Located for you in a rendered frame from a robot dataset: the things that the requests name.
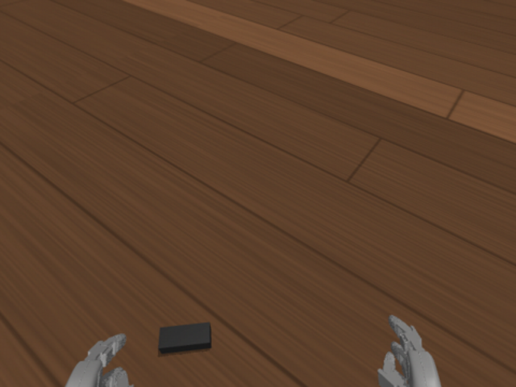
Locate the carton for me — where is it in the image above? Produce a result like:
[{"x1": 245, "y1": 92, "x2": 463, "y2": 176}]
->
[{"x1": 158, "y1": 322, "x2": 211, "y2": 354}]

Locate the right robot hand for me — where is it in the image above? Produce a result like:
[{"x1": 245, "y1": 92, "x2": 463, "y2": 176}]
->
[{"x1": 378, "y1": 315, "x2": 441, "y2": 387}]

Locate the left robot hand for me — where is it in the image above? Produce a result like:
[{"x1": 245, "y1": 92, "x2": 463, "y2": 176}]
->
[{"x1": 65, "y1": 334, "x2": 134, "y2": 387}]

